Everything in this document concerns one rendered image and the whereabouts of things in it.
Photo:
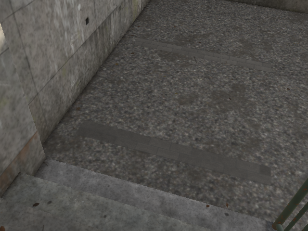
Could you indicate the stairs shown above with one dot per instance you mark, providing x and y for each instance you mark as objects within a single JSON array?
[{"x": 63, "y": 197}]

